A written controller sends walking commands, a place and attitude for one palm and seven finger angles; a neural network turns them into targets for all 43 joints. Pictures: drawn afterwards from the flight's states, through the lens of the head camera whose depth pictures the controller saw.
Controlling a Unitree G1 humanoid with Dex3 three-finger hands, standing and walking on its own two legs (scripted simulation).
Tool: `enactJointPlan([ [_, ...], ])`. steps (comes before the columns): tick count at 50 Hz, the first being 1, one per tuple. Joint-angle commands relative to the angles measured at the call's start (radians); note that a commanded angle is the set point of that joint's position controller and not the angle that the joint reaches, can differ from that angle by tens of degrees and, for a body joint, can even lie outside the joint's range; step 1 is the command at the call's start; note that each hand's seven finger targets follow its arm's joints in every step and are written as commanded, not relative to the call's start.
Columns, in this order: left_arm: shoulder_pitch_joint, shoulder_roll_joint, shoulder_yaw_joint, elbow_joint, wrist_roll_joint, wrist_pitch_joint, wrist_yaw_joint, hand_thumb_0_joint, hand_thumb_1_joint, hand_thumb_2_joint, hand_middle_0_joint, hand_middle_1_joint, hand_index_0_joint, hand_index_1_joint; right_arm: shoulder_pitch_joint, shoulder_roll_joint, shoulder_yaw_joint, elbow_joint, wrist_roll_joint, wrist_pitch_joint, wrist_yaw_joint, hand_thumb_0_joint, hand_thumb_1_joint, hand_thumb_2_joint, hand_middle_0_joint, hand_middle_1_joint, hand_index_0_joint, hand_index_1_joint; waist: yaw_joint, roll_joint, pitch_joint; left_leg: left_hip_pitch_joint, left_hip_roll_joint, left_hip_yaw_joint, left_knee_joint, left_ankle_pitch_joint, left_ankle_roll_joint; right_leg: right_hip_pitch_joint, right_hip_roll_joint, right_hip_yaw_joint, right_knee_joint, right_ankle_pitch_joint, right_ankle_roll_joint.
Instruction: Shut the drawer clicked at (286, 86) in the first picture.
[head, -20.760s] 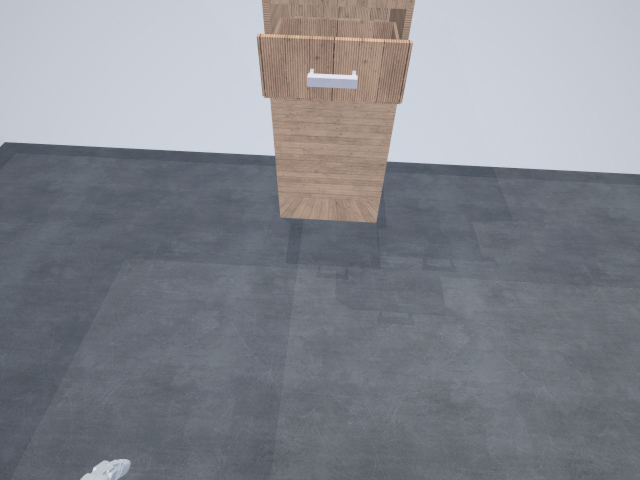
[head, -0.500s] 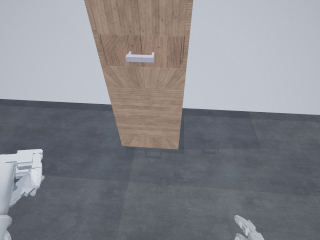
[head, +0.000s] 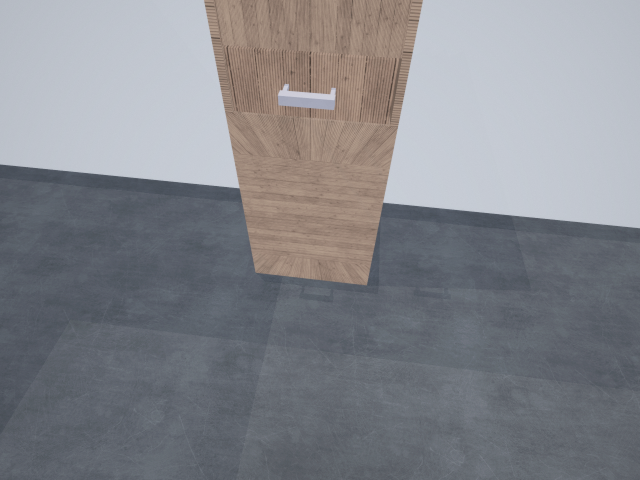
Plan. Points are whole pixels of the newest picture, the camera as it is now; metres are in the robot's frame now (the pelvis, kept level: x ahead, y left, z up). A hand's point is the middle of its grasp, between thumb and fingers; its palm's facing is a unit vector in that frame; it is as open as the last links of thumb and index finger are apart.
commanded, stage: let the arm hang, fingers relaxed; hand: left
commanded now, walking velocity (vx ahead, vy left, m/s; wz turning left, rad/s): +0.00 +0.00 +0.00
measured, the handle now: (308, 95) +0.89 +0.09 +0.01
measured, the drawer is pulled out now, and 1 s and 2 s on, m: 0.00 0.00 0.00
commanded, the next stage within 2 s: look to check the result in 0.56 s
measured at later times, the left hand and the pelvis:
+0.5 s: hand out of the picture +0.02 +0.18 -0.17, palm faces +0.00 -0.98 -0.19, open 7.3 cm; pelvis +0.00 +0.01 +0.00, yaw -1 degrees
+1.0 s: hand out of the picture +0.04 +0.19 -0.17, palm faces +0.00 -0.97 -0.24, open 7.4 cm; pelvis +0.01 +0.00 +0.00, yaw -1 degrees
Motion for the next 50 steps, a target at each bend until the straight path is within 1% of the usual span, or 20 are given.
enactJointPlan([
  [1, -0.026, 0.098, 0.015, -0.009, 0.001, -0.030, 0.003, 0.000, 0.900, 0.900, -0.280, -0.387, -0.280, -0.387, 0.047, -0.116, -0.026, -0.015, 0.001, -0.026, -0.008, 0.000, -0.900, -0.900, 0.200, 0.300, 0.200, 0.300, -0.015, -0.018, 0.013, -0.033, 0.092, -0.093, -0.143, -0.025, 0.027, -0.003, -0.090, 0.116, -0.108, -0.087, -0.032],
  [3, -0.016, 0.089, 0.013, 0.014, 0.000, -0.031, 0.006, 0.000, 0.900, 0.900, -0.200, -0.300, -0.200, -0.300, 0.052, -0.106, -0.023, 0.003, 0.002, -0.028, -0.009, 0.000, -0.900, -0.900, 0.200, 0.300, 0.200, 0.300, -0.012, -0.009, 0.012, -0.030, 0.098, -0.093, -0.154, -0.013, 0.028, 0.003, -0.089, 0.107, -0.096, -0.065, -0.029],
  [8, -0.001, 0.067, 0.013, 0.049, 0.003, -0.026, 0.010, 0.000, 0.900, 0.900, -0.200, -0.300, -0.200, -0.300, 0.055, -0.090, -0.025, 0.030, 0.000, -0.029, -0.011, 0.000, -0.900, -0.900, 0.200, 0.300, 0.200, 0.300, -0.008, -0.003, 0.048, -0.055, 0.098, -0.104, -0.188, -0.086, 0.031, -0.010, -0.082, 0.105, -0.086, -0.085, -0.023],
  [11, -0.003, 0.059, 0.015, 0.058, 0.004, -0.028, 0.011, 0.000, 0.900, 0.900, -0.200, -0.300, -0.200, -0.300, 0.064, -0.082, -0.025, 0.043, 0.000, -0.032, -0.013, 0.000, -0.900, -0.900, 0.200, 0.300, 0.200, 0.300, -0.008, -0.005, 0.044, -0.054, 0.097, -0.104, -0.192, -0.070, 0.031, -0.002, -0.083, 0.106, -0.077, -0.065, -0.023],
  [12, 0.002, 0.064, 0.017, 0.058, 0.004, -0.030, 0.012, 0.000, 0.900, 0.900, -0.200, -0.300, -0.200, -0.300, 0.066, -0.085, -0.026, 0.045, 0.002, -0.034, -0.013, 0.000, -0.900, -0.900, 0.200, 0.300, 0.200, 0.300, -0.005, 0.007, 0.032, -0.049, 0.095, -0.102, -0.187, -0.049, 0.032, 0.008, -0.084, 0.105, -0.074, -0.051, -0.022],
  [15, 0.000, 0.052, 0.018, 0.065, 0.004, -0.033, 0.013, 0.000, 0.900, 0.900, -0.200, -0.300, -0.200, -0.300, 0.067, -0.067, -0.025, 0.054, 0.001, -0.038, -0.015, 0.000, -0.900, -0.900, 0.200, 0.300, 0.200, 0.300, -0.006, 0.007, 0.015, -0.030, 0.094, -0.093, -0.179, 0.005, 0.030, 0.018, -0.089, 0.103, -0.068, -0.017, -0.020],
  [18, -0.005, 0.050, 0.021, 0.066, 0.004, -0.034, 0.014, 0.000, 0.900, 0.900, -0.200, -0.300, -0.200, -0.300, 0.070, -0.062, -0.026, 0.059, 0.002, -0.038, -0.016, 0.000, -0.900, -0.900, 0.200, 0.300, 0.200, 0.300, -0.007, -0.008, 0.032, -0.033, 0.089, -0.085, -0.171, 0.013, 0.028, 0.012, -0.091, 0.105, -0.078, -0.027, -0.021],
  [21, -0.009, 0.048, 0.022, 0.068, 0.003, -0.036, 0.015, 0.000, 0.900, 0.900, -0.200, -0.300, -0.200, -0.300, 0.070, -0.063, -0.026, 0.066, 0.001, -0.039, -0.017, 0.000, -0.900, -0.900, 0.200, 0.300, 0.200, 0.300, -0.008, 0.015, 0.027, -0.021, 0.088, -0.082, -0.166, 0.037, 0.026, 0.014, -0.093, 0.106, -0.076, -0.009, -0.023],
  [23, -0.013, 0.048, 0.023, 0.069, 0.003, -0.038, 0.016, 0.000, 0.900, 0.900, -0.200, -0.300, -0.200, -0.300, 0.071, -0.060, -0.028, 0.068, 0.002, -0.039, -0.018, 0.000, -0.900, -0.900, 0.200, 0.300, 0.200, 0.300, -0.010, 0.004, 0.023, -0.014, 0.090, -0.078, -0.161, 0.050, 0.026, 0.014, -0.093, 0.107, -0.078, -0.002, -0.024],
  [25, -0.012, 0.048, 0.023, 0.071, 0.002, -0.039, 0.016, 0.000, 0.900, 0.900, -0.200, -0.300, -0.200, -0.300, 0.069, -0.059, -0.028, 0.071, 0.002, -0.039, -0.019, 0.000, -0.900, -0.900, 0.200, 0.300, 0.200, 0.300, -0.010, 0.021, 0.013, -0.003, 0.089, -0.075, -0.157, 0.065, 0.025, 0.019, -0.095, 0.109, -0.078, 0.013, -0.025],
  [29, -0.023, 0.053, 0.026, 0.071, 0.003, -0.041, 0.016, 0.000, 0.900, 0.900, -0.200, -0.300, -0.200, -0.300, 0.067, -0.068, -0.032, 0.071, 0.002, -0.039, -0.020, 0.000, -0.900, -0.900, 0.200, 0.300, 0.200, 0.300, -0.013, 0.006, 0.015, 0.002, 0.093, -0.074, -0.158, 0.066, 0.024, 0.020, -0.094, 0.112, -0.084, 0.015, -0.027],
  [30, -0.026, 0.053, 0.025, 0.069, 0.003, -0.041, 0.016, 0.000, 0.900, 0.900, -0.200, -0.300, -0.200, -0.300, 0.065, -0.070, -0.032, 0.072, 0.001, -0.039, -0.020, 0.000, -0.900, -0.900, 0.200, 0.300, 0.200, 0.300, -0.013, 0.016, 0.024, -0.001, 0.092, -0.074, -0.159, 0.058, 0.023, 0.017, -0.092, 0.114, -0.086, 0.010, -0.028],
  [31, -0.027, 0.059, 0.027, 0.071, 0.002, -0.042, 0.016, 0.000, 0.900, 0.900, -0.200, -0.300, -0.200, -0.300, 0.066, -0.072, -0.033, 0.071, 0.002, -0.040, -0.020, 0.000, -0.900, -0.900, 0.200, 0.300, 0.200, 0.300, -0.013, 0.010, 0.010, 0.004, 0.092, -0.075, -0.158, 0.064, 0.024, 0.025, -0.093, 0.115, -0.086, 0.015, -0.028],
  [35, -0.035, 0.065, 0.028, 0.072, 0.002, -0.044, 0.015, 0.000, 0.900, 0.900, -0.200, -0.300, -0.200, -0.300, 0.054, -0.084, -0.034, 0.071, 0.002, -0.039, -0.020, 0.000, -0.900, -0.900, 0.200, 0.300, 0.200, 0.300, -0.015, -0.006, 0.012, 0.017, 0.093, -0.071, -0.155, 0.070, 0.023, 0.020, -0.095, 0.119, -0.095, 0.015, -0.029],
  [38, -0.042, 0.072, 0.028, 0.070, 0.002, -0.044, 0.015, 0.000, 0.900, 0.900, -0.200, -0.300, -0.200, -0.300, 0.045, -0.089, -0.035, 0.071, 0.002, -0.038, -0.019, 0.000, -0.900, -0.900, 0.200, 0.300, 0.200, 0.300, -0.017, -0.005, 0.019, 0.022, 0.094, -0.071, -0.155, 0.066, 0.023, 0.012, -0.096, 0.119, -0.101, 0.007, -0.029],
  [42, -0.049, 0.088, 0.031, 0.067, 0.002, -0.048, 0.015, 0.000, 0.900, 0.900, -0.200, -0.300, -0.200, -0.300, 0.032, -0.107, -0.037, 0.067, 0.004, -0.039, -0.018, 0.000, -0.900, -0.900, 0.200, 0.300, 0.200, 0.300, -0.016, -0.002, -0.008, 0.037, 0.096, -0.069, -0.149, 0.094, 0.022, 0.032, -0.098, 0.121, -0.100, 0.040, -0.031],
  [44, -0.061, 0.090, 0.030, 0.069, 0.002, -0.048, 0.014, 0.000, 0.900, 0.900, -0.200, -0.300, -0.200, -0.300, 0.023, -0.108, -0.036, 0.069, 0.002, -0.039, -0.018, 0.000, -0.900, -0.900, 0.200, 0.300, 0.200, 0.300, -0.018, -0.010, 0.001, 0.037, 0.096, -0.072, -0.154, 0.094, 0.021, 0.031, -0.099, 0.122, -0.103, 0.042, -0.031],
  [47, -0.067, 0.103, 0.032, 0.066, 0.002, -0.051, 0.014, 0.000, 0.900, 0.900, -0.200, -0.300, -0.200, -0.300, 0.011, -0.123, -0.038, 0.065, 0.004, -0.040, -0.018, 0.000, -0.900, -0.900, 0.200, 0.300, 0.200, 0.300, -0.017, -0.007, -0.015, 0.050, 0.099, -0.072, -0.150, 0.125, 0.020, 0.042, -0.101, 0.120, -0.100, 0.080, -0.032],
  [49, -0.077, 0.104, 0.032, 0.069, 0.002, -0.050, 0.013, 0.000, 0.900, 0.900, -0.200, -0.300, -0.200, -0.300, 0.002, -0.123, -0.036, 0.069, 0.002, -0.039, -0.018, 0.000, -0.900, -0.900, 0.200, 0.300, 0.200, 0.300, -0.017, -0.009, 0.002, 0.045, 0.099, -0.070, -0.156, 0.119, 0.017, 0.040, -0.102, 0.119, -0.105, 0.076, -0.030],
  [50, -0.079, 0.106, 0.031, 0.068, 0.001, -0.050, 0.012, 0.000, 0.900, 0.900, -0.200, -0.300, -0.200, -0.300, 0.000, -0.128, -0.035, 0.069, 0.001, -0.038, -0.018, 0.000, -0.900, -0.900, 0.200, 0.300, 0.200, 0.300, -0.017, 0.003, 0.006, 0.040, 0.098, -0.070, -0.159, 0.104, 0.016, 0.039, -0.102, 0.124, -0.111, 0.059, -0.030],
])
